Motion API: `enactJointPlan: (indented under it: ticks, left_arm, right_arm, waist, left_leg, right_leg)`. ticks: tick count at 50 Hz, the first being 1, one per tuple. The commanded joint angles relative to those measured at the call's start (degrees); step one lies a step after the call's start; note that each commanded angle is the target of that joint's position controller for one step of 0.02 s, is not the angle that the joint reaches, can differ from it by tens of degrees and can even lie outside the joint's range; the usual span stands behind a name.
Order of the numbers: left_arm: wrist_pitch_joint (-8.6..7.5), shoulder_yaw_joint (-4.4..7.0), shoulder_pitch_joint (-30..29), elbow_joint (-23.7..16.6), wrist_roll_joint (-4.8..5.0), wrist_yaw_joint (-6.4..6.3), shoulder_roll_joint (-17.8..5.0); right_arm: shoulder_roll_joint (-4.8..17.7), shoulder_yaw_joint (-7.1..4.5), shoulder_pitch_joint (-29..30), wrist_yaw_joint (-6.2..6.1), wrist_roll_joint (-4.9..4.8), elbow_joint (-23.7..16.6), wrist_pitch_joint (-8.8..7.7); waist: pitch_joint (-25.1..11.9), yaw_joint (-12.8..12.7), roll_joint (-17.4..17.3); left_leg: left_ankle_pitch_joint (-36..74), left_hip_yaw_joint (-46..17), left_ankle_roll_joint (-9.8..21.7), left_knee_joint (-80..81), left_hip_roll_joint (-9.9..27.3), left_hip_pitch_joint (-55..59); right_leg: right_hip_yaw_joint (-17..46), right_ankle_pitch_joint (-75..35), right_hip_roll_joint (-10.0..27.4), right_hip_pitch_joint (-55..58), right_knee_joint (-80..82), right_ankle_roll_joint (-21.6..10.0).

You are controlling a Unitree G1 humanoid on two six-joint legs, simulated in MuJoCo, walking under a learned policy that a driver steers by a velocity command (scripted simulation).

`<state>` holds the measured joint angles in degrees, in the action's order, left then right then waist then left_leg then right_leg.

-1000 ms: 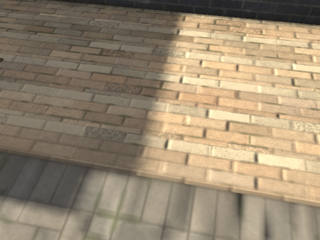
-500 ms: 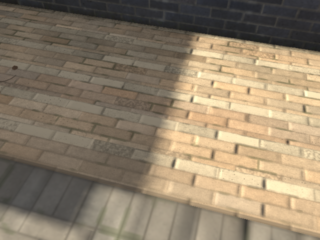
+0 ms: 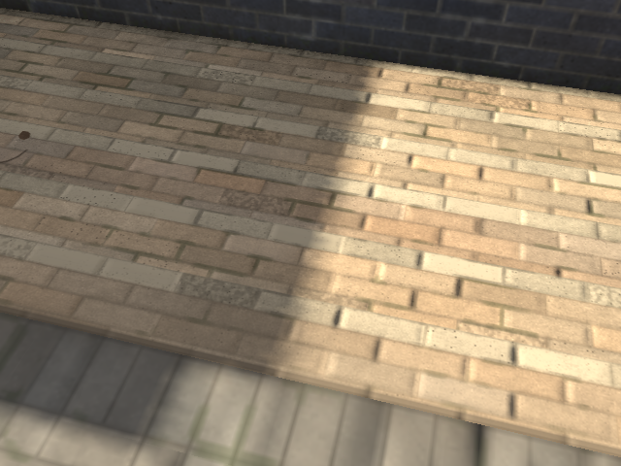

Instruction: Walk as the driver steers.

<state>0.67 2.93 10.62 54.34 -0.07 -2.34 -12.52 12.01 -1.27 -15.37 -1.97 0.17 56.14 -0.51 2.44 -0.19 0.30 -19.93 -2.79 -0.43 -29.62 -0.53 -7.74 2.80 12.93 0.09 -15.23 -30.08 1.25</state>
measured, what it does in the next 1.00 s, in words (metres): stands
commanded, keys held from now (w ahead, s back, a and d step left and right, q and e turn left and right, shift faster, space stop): no key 1.00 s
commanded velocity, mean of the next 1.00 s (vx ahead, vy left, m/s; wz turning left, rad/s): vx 0.00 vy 0.00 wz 0.00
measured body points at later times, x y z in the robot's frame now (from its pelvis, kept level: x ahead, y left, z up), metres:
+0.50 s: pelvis +0.00 +0.00 +0.00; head +0.01 +0.00 +0.45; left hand +0.04 +0.25 -0.15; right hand -0.01 -0.24 -0.15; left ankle -0.04 +0.13 -0.73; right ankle +0.04 -0.13 -0.73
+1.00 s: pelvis +0.00 +0.00 +0.00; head +0.01 +0.00 +0.45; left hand +0.03 +0.24 -0.16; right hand -0.04 -0.23 -0.15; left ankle -0.04 +0.13 -0.73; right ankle +0.04 -0.13 -0.73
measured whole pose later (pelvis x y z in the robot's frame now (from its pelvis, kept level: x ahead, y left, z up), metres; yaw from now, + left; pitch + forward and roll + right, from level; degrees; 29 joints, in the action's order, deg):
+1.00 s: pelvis +0.00 +0.00 +0.00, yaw -1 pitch -1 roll +0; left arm 0.9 1.2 12.3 64.0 0.3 -2.7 -10.7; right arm 9.3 0.0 -21.1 -2.2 0.0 62.1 -1.1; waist 2.4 -0.3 0.3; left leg -19.0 -1.7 -0.3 -28.2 -0.5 -8.0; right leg 3.6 11.9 0.2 -16.0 -29.0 1.4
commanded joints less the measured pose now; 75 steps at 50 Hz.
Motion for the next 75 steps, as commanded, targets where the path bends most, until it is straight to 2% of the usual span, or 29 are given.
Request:
enactJointPlan:
  ticks: [1, 13, 27, 48, 74, 75]
  left_arm:
    - [-0.45, 1.13, -0.03, -0.83, 0.03, -0.26, -5.83]
    - [-0.19, 0.57, 0.55, 4.14, 0.15, -0.36, -5.14]
    - [-0.08, -0.21, 1.75, 7.16, 0.24, -0.42, -4.33]
    - [-0.11, -1.00, 3.66, 8.56, 0.35, -0.49, -3.53]
    - [-0.20, -1.27, 5.63, 8.59, 0.45, -0.58, -2.87]
    - [-0.15, -1.46, 6.60, 9.15, 0.39, -0.60, -2.11]
  right_arm:
    - [5.60, -0.98, -2.69, -0.24, 0.00, -0.60, -0.50]
    - [4.47, -0.34, -5.31, -0.37, 0.01, 2.74, -0.66]
    - [3.25, 0.22, -8.20, -0.39, -0.08, 4.72, -0.77]
    - [2.16, 0.54, -11.17, -0.39, -0.19, 5.61, -0.82]
    - [1.30, 0.61, -13.27, -0.40, -0.28, 5.70, -0.94]
    - [0.67, 0.74, -14.44, -0.46, -0.28, 6.33, -0.86]
  waist:
    - [-0.42, 0.00, -0.56]
    - [0.74, -0.10, -0.44]
    - [1.33, -0.15, -0.45]
    - [1.65, -0.06, -0.46]
    - [2.04, 0.02, -0.52]
    - [0.67, 0.04, -0.80]
  left_leg:
    - [8.51, -0.85, 0.73, 6.97, 1.28, -7.67]
    - [6.62, -0.12, 0.74, 7.92, 0.93, -8.10]
    - [6.31, 0.39, 0.81, 8.27, 0.74, -8.41]
    - [7.01, 0.82, 0.85, 8.16, 0.66, -8.47]
    - [7.29, 1.08, 0.88, 7.94, 0.67, -8.63]
    - [1.58, 1.49, 1.11, 8.52, 0.24, -8.15]
  right_leg:
    - [0.90, -9.70, 1.10, 6.56, 3.48, -1.48]
    - [0.67, -7.26, 0.77, 5.89, 4.54, -1.50]
    - [0.56, -6.47, 0.56, 5.20, 4.87, -1.56]
    - [0.47, -7.12, 0.42, 4.66, 4.62, -1.62]
    - [0.37, -7.73, 0.35, 4.40, 4.14, -1.60]
    - [-0.47, -2.14, -0.42, 5.09, 4.05, -1.61]
Keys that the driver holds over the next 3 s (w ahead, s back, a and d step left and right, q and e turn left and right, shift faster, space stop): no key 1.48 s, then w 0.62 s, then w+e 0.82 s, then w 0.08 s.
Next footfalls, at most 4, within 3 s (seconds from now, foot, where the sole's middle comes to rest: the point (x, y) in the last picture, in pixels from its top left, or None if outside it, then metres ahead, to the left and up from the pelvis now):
2.18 left None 0.45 0.12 -0.77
2.78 right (390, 379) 0.72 -0.16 -0.77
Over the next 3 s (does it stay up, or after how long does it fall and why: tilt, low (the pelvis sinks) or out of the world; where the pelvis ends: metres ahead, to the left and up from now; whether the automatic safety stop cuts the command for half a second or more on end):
stays up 0.70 -0.09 0.01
